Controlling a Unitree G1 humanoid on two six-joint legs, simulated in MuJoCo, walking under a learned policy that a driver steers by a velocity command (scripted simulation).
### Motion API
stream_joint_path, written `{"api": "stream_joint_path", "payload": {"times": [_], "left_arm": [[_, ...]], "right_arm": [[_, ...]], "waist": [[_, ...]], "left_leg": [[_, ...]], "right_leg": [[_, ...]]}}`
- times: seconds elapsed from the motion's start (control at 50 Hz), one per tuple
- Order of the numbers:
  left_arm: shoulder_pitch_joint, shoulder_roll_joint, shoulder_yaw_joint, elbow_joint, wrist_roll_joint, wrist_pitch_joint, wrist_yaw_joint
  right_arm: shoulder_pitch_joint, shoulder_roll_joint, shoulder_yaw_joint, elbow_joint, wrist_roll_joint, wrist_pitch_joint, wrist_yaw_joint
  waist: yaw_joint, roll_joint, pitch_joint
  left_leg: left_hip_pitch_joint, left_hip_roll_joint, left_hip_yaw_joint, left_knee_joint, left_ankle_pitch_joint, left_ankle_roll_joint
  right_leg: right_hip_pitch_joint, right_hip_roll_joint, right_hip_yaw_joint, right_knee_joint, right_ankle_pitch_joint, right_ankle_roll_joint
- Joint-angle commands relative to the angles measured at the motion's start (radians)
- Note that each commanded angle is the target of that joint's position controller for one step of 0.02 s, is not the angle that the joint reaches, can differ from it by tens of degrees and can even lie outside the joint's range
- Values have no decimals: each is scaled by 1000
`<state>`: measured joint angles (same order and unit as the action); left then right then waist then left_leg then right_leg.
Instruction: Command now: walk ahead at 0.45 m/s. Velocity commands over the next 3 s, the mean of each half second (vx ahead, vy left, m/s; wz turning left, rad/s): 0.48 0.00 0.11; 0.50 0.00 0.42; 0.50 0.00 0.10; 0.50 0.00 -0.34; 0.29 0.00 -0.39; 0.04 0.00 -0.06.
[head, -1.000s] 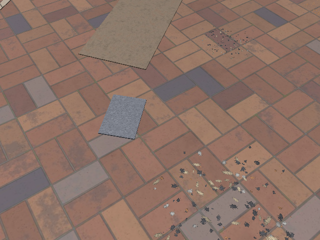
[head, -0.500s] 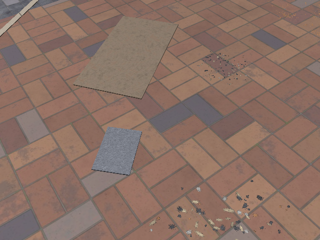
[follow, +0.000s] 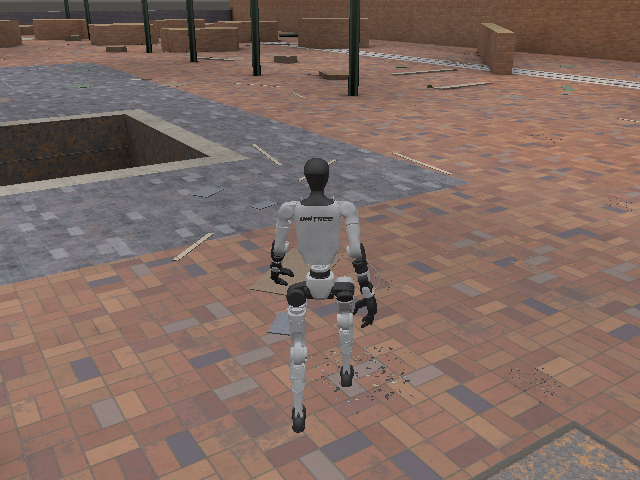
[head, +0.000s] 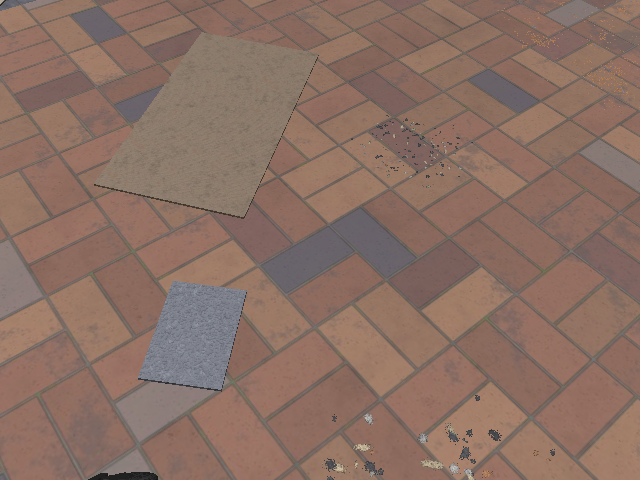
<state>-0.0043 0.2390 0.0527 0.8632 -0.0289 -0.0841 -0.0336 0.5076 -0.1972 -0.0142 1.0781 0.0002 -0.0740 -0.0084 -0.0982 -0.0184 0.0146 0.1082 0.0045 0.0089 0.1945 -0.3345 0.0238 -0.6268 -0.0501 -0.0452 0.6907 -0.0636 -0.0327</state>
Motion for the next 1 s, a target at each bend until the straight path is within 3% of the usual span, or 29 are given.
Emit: {"api": "stream_joint_path", "payload": {"times": [0.02, 0.06, 0.08, 0.1, 0.12, 0.14, 0.16, 0.18, 0.2, 0.22, 0.24, 0.28, 0.32, 0.38, 0.48, 0.6, 0.62, 0.66, 0.68, 0.7, 0.72, 0.74, 0.76, 0.78, 0.8, 0.82, 0.84, 0.9, 1.0], "left_arm": [[-177, 39, -8, -110, -6, -13, -11], [-144, 77, 5, -111, -2, -16, -13], [-87, 103, 18, -99, 1, -16, -11], [52, 137, 39, -57, 0, -15, -5], [237, 180, 62, -3, -2, -10, 5], [403, 274, 83, 29, 23, -4, 15], [428, 241, 65, 46, 23, 0, 10], [330, 175, 43, 38, 13, -5, 4], [234, 133, 30, 19, 12, -10, 3], [161, 105, 19, 12, 20, -19, -5], [120, 77, 11, 11, 28, -28, -9], [117, 66, 9, 30, 33, -32, -12], [151, 92, 13, 55, 38, -38, 1], [214, 129, 22, 82, 45, -41, 26], [266, 145, 20, 92, 38, -36, 47], [358, 174, 32, 122, 22, -3, 52], [352, 184, 36, 119, 18, 5, 52], [317, 213, 44, 100, 16, 18, 57], [295, 218, 45, 90, 16, 28, 60], [299, 201, 37, 75, 21, 31, 64], [355, 119, 8, 29, 45, 12, 56], [351, 66, -15, 2, 39, -36, 38], [231, 150, 8, -26, -3, -70, 26], [180, 153, 8, -43, -16, -85, 24], [172, 148, 11, -37, 2, -86, 31], [192, 159, 22, -24, 15, -72, 37], [215, 153, 26, -19, 18, -54, 35], [211, 117, 24, -25, 36, -20, 39], [46, 90, 15, -72, 32, -24, 34]], "right_arm": [[27, -183, -38, -25, 14, -13, -7], [9, -193, -47, -26, 17, -11, -7], [-2, -202, -52, -28, 16, -7, -7], [-18, -198, -52, -35, 12, 0, -8], [-45, -194, -50, -53, 3, 2, -7], [21, -106, -25, -79, -7, -9, 1], [62, -36, -6, -65, 13, -34, 9], [-35, -131, -35, -92, 39, -54, 13], [-125, -161, -44, -124, 54, -62, 11], [-159, -149, -48, -131, 46, -58, 2], [-145, -138, -58, -126, 29, -44, -7], [-88, -84, -57, -114, 27, -13, -12], [-123, -88, -63, -132, 28, 6, -16], [-239, -113, -75, -175, 19, 12, -14], [-379, -95, -69, -221, 19, 1, 13], [-531, -78, -48, -321, 21, 3, 53], [-533, -85, -49, -337, 22, 3, 60], [-468, -123, -66, -350, 22, 6, 69], [-341, -158, -89, -326, 25, 6, 70], [-166, -233, -128, -281, 28, 9, 59], [-40, -365, -166, -264, 26, 15, 37], [-53, -360, -150, -285, 25, 7, 40], [-54, -278, -126, -286, 11, 0, 42], [-112, -232, -114, -295, 10, -5, 38], [-194, -201, -103, -317, 12, -5, 39], [-258, -161, -89, -336, 5, -6, 37], [-286, -147, -82, -350, -3, -6, 35], [-252, -180, -87, -335, 4, -18, 23], [-178, -193, -86, -301, 9, -15, 1]], "waist": [[20, 151, 138], [63, 157, 103], [102, 170, 51], [174, 169, -33], [257, 156, -136], [256, -51, -311], [227, -227, -452], [219, -158, -278], [185, -104, -140], [142, -22, -64], [100, -27, -41], [57, -59, -23], [51, -60, 16], [76, -32, 47], [120, -18, 57], [174, -10, 99], [167, -21, 95], [114, -64, 29], [40, -66, -46], [-36, -30, -144], [-32, 181, -269], [14, 255, -397], [-29, 173, -333], [-9, 129, -224], [39, 34, -147], [82, 33, -110], [108, 50, -94], [121, 54, -58], [61, 83, -8]], "left_leg": [[-108, 230, -102, -76, 449, 139], [-47, 252, -84, 4, 666, 120], [-32, 251, -69, 87, 848, 108], [-56, 223, -40, 241, 984, 89], [-209, 186, -24, 457, 927, 60], [-570, 58, 15, 852, 489, 7], [-722, -57, -92, 1121, -200, -5], [-818, 8, -148, 1213, -173, 19], [-832, 60, -107, 1200, -89, 38], [-783, 104, -87, 1138, -8, 39], [-713, 137, -92, 1076, 38, 41], [-631, 156, -89, 1016, 54, 36], [-673, 164, -84, 965, 104, 22], [-811, 163, -118, 844, 251, 3], [-830, 120, -81, 601, 442, 5], [-878, 101, -4, 450, 313, 36], [-860, 89, 18, 439, 255, 50], [-705, 23, 89, 430, 153, 86], [-530, -29, 121, 397, 166, 113], [-254, -56, 83, 364, 205, 154], [129, 199, -357, 335, 151, 294], [301, 357, -849, 124, 53, 420], [279, 325, -751, 93, 68, 353], [154, 287, -591, 105, 139, 309], [-13, 244, -472, 94, 228, 280], [-139, 214, -380, 71, 313, 257], [-217, 193, -345, 44, 350, 252], [-299, 168, -247, -3, 484, 260], [-278, 118, -150, -22, 449, 199]], "right_leg": [[37, 27, -20, -111, 46, -18], [110, 45, -21, -147, 11, -51], [206, 71, -37, -149, -8, -70], [382, 98, -52, -156, -9, -97], [654, 49, 7, -141, 6, -133], [1050, -217, 386, -156, -109, -252], [1110, -372, 796, -375, -279, -338], [951, -324, 720, -424, -343, -284], [771, -289, 557, -448, -295, -246], [602, -247, 441, -485, -201, -221], [497, -203, 352, -511, -141, -197], [385, -173, 261, -562, -130, -195], [343, -172, 197, -604, -118, -205], [403, -188, 152, -625, -80, -201], [500, -178, 14, -623, 6, -154], [713, -240, -65, -532, 101, -129], [734, -248, -77, -493, 176, -120], [740, -245, -119, -340, 540, -93], [709, -221, -153, -162, 697, -70], [573, -174, -174, 83, 654, -31], [178, -67, -181, 482, 183, 34], [-81, 106, 33, 705, -496, 53], [-190, 42, 143, 745, -448, 18], [-213, -4, 129, 693, -363, -7], [-157, -47, 123, 600, -295, -8], [-73, -83, 119, 517, -252, -4], [-10, -97, 120, 481, -231, 3], [2, -93, 90, 362, -138, 45], [-12, -53, 67, 11, 166, 59]]}}
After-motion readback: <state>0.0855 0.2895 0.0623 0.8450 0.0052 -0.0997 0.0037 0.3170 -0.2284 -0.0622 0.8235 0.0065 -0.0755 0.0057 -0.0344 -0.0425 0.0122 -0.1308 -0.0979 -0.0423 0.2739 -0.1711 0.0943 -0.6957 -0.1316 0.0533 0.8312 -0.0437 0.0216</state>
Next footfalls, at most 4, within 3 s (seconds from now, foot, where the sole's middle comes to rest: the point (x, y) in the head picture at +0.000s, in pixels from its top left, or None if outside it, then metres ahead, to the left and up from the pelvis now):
0.12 right None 0.24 -0.14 -0.78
0.70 left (226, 468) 0.52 0.14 -0.78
1.24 right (268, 310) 0.89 0.04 -0.78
1.76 left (142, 254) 1.09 0.36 -0.78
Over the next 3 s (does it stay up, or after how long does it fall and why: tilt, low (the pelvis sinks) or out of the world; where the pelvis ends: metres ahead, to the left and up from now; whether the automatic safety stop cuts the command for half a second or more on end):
stays up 1.33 0.22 0.00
